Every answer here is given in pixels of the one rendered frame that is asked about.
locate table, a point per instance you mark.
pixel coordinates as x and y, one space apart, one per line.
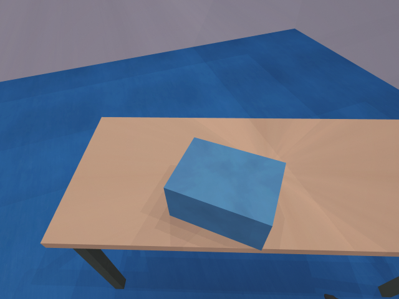
339 193

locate carton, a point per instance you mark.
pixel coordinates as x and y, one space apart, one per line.
227 191

